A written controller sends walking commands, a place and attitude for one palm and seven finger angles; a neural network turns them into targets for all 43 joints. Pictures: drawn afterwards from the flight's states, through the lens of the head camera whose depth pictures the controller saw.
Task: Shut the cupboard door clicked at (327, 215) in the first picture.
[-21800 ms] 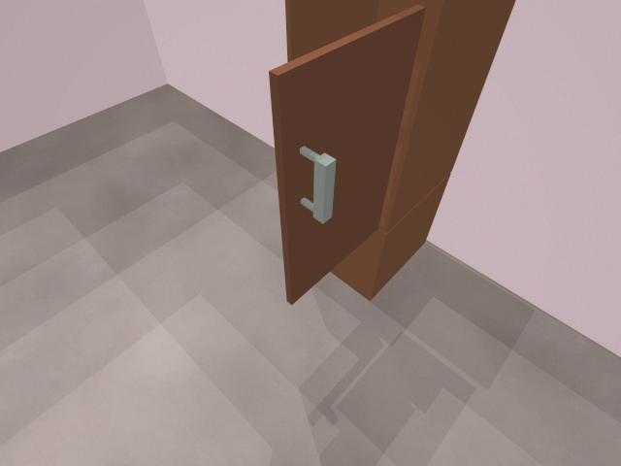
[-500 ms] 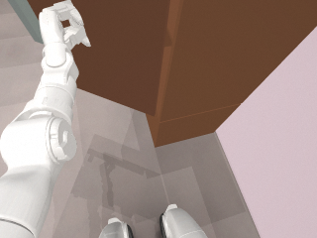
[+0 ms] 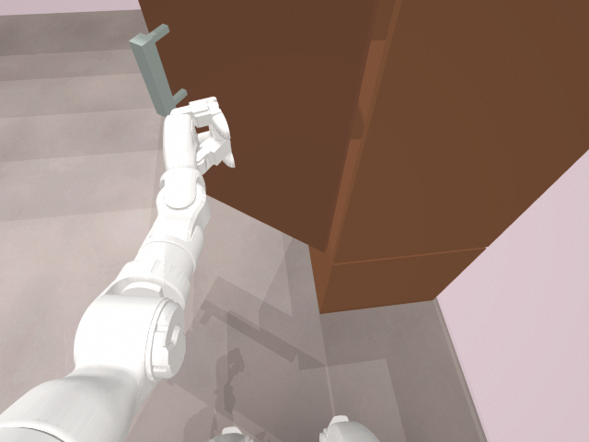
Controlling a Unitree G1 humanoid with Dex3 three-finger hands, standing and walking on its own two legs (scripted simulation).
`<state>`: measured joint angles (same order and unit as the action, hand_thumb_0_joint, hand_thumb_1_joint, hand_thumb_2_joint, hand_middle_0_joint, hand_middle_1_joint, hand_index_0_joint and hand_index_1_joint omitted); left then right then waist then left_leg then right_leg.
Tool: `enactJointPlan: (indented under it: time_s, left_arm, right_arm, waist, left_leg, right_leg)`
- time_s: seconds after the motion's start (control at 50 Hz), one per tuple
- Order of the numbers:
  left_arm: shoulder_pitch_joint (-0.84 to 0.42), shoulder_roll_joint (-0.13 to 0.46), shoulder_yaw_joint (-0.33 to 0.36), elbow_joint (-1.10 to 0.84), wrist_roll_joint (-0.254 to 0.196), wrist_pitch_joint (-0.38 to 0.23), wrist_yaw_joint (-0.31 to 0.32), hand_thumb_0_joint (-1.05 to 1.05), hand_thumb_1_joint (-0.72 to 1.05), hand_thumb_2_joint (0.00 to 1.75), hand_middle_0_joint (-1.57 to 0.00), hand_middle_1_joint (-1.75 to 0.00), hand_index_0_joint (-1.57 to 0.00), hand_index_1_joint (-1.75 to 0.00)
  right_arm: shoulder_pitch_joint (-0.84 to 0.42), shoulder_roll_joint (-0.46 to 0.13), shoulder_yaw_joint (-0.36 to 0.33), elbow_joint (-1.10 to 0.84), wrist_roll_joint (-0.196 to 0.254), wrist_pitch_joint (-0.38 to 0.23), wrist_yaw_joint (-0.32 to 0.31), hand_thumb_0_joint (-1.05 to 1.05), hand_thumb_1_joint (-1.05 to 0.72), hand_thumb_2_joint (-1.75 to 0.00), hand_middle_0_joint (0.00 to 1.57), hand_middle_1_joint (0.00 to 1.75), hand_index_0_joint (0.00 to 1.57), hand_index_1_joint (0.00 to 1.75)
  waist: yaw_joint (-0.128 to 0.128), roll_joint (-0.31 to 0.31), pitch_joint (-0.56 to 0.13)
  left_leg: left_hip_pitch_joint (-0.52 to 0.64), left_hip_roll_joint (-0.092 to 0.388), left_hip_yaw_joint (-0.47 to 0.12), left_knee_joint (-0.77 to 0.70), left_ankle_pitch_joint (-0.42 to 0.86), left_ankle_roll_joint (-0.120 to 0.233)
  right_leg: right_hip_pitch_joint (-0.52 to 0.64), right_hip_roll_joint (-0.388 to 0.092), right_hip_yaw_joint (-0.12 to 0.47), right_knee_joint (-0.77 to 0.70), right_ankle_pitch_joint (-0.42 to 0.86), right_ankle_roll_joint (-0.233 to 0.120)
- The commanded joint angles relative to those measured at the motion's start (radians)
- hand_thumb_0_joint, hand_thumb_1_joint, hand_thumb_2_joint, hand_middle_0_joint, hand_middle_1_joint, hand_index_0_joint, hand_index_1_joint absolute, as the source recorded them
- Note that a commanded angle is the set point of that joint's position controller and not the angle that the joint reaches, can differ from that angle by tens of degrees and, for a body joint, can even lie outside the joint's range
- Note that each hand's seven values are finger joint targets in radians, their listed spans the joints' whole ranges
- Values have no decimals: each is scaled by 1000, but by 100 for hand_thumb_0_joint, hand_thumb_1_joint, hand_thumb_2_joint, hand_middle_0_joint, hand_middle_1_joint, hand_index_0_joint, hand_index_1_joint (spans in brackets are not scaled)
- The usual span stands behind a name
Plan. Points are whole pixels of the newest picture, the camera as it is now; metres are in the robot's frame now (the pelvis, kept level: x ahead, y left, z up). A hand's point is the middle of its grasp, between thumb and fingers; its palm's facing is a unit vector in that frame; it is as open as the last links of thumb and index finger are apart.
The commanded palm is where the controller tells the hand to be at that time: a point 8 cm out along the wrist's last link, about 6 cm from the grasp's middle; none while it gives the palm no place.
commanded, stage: draw the hand back to the body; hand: left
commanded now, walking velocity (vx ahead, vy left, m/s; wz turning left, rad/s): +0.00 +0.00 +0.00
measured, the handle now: (164, 72) +0.67 +0.16 +0.09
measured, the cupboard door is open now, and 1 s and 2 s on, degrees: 54 54 54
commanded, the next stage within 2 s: step back with the hand held close in 1.62 s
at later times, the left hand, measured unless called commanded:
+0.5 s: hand (150, 189) +0.39 +0.13 +0.15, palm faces +0.05 -1.00 -0.02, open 3.1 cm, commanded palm +0.34 +0.18 +0.15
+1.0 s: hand out of the picture +0.25 +0.24 +0.18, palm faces +0.33 -0.90 -0.29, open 4.3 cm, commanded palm +0.20 +0.28 +0.20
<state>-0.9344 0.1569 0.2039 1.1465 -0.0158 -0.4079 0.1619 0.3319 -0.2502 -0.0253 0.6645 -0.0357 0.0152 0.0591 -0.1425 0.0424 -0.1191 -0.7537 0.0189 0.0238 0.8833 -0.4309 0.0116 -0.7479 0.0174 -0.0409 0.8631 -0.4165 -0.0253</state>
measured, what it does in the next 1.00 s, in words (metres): rises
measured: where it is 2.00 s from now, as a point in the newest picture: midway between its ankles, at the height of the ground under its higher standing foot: outside the picture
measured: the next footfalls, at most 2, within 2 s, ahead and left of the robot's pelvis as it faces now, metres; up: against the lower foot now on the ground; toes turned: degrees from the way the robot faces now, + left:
none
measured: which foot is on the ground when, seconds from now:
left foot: down 0.00-1.00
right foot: down 0.00-1.00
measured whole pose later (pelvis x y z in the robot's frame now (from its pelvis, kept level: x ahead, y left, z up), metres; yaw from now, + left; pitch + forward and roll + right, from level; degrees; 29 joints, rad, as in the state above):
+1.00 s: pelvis +0.01 +0.01 +0.05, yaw +1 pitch -3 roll +0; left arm 0.19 0.29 0.17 -0.14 -0.06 -0.04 0.08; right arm 0.16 -0.21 0.06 0.59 0.03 0.00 -0.07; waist 0.06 0.07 0.00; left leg -0.10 -0.02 0.02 0.40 -0.25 0.03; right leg -0.09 0.00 -0.04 0.40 -0.24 -0.01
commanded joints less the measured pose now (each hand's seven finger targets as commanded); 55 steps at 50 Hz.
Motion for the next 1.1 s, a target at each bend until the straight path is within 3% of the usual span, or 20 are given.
enactJointPlan:
  time_s: [0.0, 0.02, 0.1, 0.12, 0.18, 0.22, 0.28, 0.34, 0.38, 0.4, 0.44, 0.48, 0.52, 0.54, 0.64, 0.7, 0.74, 0.92, 1.02, 1.08]
  left_arm:
    - [-562, 203, 33, -194, 1, -87, 0, 0, 90, 90, -130, -150, -130, -150]
    - [-547, 182, 14, -181, 2, -88, -6, 0, 90, 90, -130, -150, -130, -150]
    - [-295, 229, 79, -244, -20, -73, -51, 0, 90, 90, -130, -150, -130, -150]
    - [-255, 205, 59, -273, -32, -56, -67, 0, 90, 90, -130, -150, -130, -150]
    - [-135, 222, 73, -405, -71, -16, -97, 0, 90, 90, -130, -150, -130, -150]
    - [-114, 191, 36, -535, -93, -2, -113, 0, 90, 90, -130, -150, -130, -150]
    - [-53, 200, 21, -723, -115, 7, -131, 0, 90, 90, -130, -150, -130, -150]
    - [27, 178, -15, -776, -127, 42, -157, 0, 90, 90, -130, -150, -130, -150]
    - [99, 206, -2, -823, -135, 72, -171, 0, 90, 90, -130, -150, -130, -150]
    - [135, 182, -16, -842, -147, 89, -182, 0, 90, 90, -130, -150, -130, -150]
    - [201, 193, -9, -877, -166, 121, -201, 0, 90, 90, -127, -147, -127, -147]
    - [266, 193, -12, -919, -181, 153, -220, 0, 90, 90, -122, -141, -122, -141]
    - [306, 209, 5, -972, -196, 179, -234, 0, 90, 90, -116, -135, -116, -135]
    - [366, 248, -65, -1053, -101, 182, -183, 0, 90, 90, -113, -132, -113, -132]
    - [517, 246, -55, -1175, -73, 243, -113, 0, 90, 90, -100, -117, -100, -117]
    - [589, 271, -26, -1240, -66, 265, -98, 0, 90, 90, -92, -108, -92, -108]
    - [618, 263, -32, -1328, -60, 272, -93, 0, 90, 90, -86, -102, -86, -102]
    - [903, 292, 44, -1530, -54, 296, -74, 0, 90, 90, -61, -75, -61, -75]
    - [1072, 328, 122, -1630, -54, 295, -66, 0, 90, 90, -47, -60, -47, -60]
    - [1185, 362, 184, -1645, -57, 299, -60, 0, 90, 90, -39, -51, -39, -51]
  right_arm:
    - [196, -148, -43, -29, -6, -15, -18, 0, -90, -90, 20, 30, 20, 30]
    - [191, -144, -42, -32, -7, -16, -17, 0, -90, -90, 20, 30, 20, 30]
    - [181, -145, -42, -91, 8, -5, -14, 0, -90, -90, 20, 30, 20, 30]
    - [169, -138, -39, -106, 14, -2, -15, 0, -90, -90, 20, 30, 20, 30]
    - [147, -140, -40, -142, 36, 5, -28, 0, -90, -90, 20, 30, 20, 30]
    - [114, -131, -40, -152, 48, -1, -36, 0, -90, -90, 20, 30, 20, 30]
    - [79, -125, -40, -159, 59, -21, -53, 0, -90, -90, 20, 30, 20, 30]
    - [30, -119, -32, -148, 71, -43, -66, 0, -90, -90, 20, 30, 20, 30]
    - [1, -121, -30, -150, 75, -52, -79, 0, -90, -90, 20, 30, 20, 30]
    - [-23, -113, -23, -157, 81, -61, -81, 0, -90, -90, 20, 30, 20, 30]
    - [-55, -116, -17, -164, 86, -71, -89, 0, -90, -90, 20, 30, 20, 30]
    - [-87, -115, -12, -180, 93, -79, -98, 0, -90, -90, 20, 30, 20, 30]
    - [-125, -113, -4, -191, 96, -90, -105, 0, -90, -90, 20, 30, 20, 30]
    - [-163, -84, -2, -206, 95, -68, -119, 0, -90, -90, 20, 30, 20, 30]
    - [-227, -82, 20, -213, 88, -39, -145, 0, -90, -90, 20, 30, 20, 30]
    - [-244, -77, 28, -215, 82, -36, -150, 0, -90, -90, 20, 30, 20, 30]
    - [-255, -71, 35, -221, 76, -42, -148, 0, -90, -90, 20, 30, 20, 30]
    - [-278, -66, 38, -227, 56, -60, -138, 0, -90, -90, 20, 30, 20, 30]
    - [-278, -64, 31, -227, 50, -74, -133, 0, -90, -90, 20, 30, 20, 30]
    - [-275, -69, 25, -219, 48, -82, -131, 0, -90, -90, 20, 30, 20, 30]
  waist:
    - [-61, -35, -427]
    - [-60, -21, -424]
    - [34, -30, -511]
    - [43, -37, -480]
    - [63, -120, -433]
    - [62, -103, -396]
    - [76, -60, -385]
    - [72, -45, -286]
    - [90, -14, -265]
    - [97, -4, -259]
    - [107, -64, -219]
    - [121, -47, -190]
    - [131, -79, -172]
    - [129, -82, -158]
    - [138, -69, -53]
    - [145, -53, -39]
    - [148, 17, -43]
    - [172, 23, -5]
    - [189, 21, -22]
    - [198, 2, 9]
  left_leg:
    - [248, -33, -32, -52, 337, 13]
    - [246, -32, -29, -50, 342, 11]
    - [286, -32, -13, -84, 432, 8]
    - [276, -34, -2, -96, 423, 11]
    - [252, -36, 16, -143, 384, 21]
    - [290, -35, 23, -167, 367, 26]
    - [357, -33, 24, -198, 367, 28]
    - [379, -29, 20, -236, 302, 29]
    - [404, -30, 20, -259, 280, 28]
    - [416, -33, 20, -271, 272, 29]
    - [415, -32, 14, -296, 255, 29]
    - [439, -32, 14, -313, 251, 29]
    - [452, -31, 8, -333, 244, 29]
    - [488, -35, 15, -373, 247, 29]
    - [575, -25, 2, -453, 271, 29]
    - [619, -23, -3, -490, 293, 27]
    - [660, -22, -4, -506, 325, 22]
    - [691, -15, -20, -540, 422, 9]
    - [698, -9, -27, -527, 514, 2]
    - [673, -8, -25, -523, 513, 1]
  right_leg:
    - [173, 14, 28, -83, 444, 17]
    - [169, 14, 27, -81, 446, 16]
    - [295, 18, 22, -82, 528, 8]
    - [323, 21, 25, -99, 545, 9]
    - [426, 23, 30, -143, 572, 13]
    - [437, 23, 33, -173, 573, 17]
    - [467, 20, 33, -203, 551, 16]
    - [430, 17, 29, -247, 460, 18]
    - [442, 13, 31, -270, 410, 15]
    - [445, 9, 32, -281, 398, 15]
    - [463, 6, 27, -302, 371, 15]
    - [474, 2, 30, -320, 353, 14]
    - [485, -2, 27, -333, 339, 15]
    - [519, -28, 69, -382, 323, 25]
    - [552, -21, 39, -450, 303, 17]
    - [589, -19, 32, -480, 310, 13]
    - [609, -18, 25, -490, 336, 8]
    - [677, -16, 5, -510, 391, 3]
    - [700, -19, -3, -496, 440, 6]
    - [696, -20, -5, -502, 439, 9]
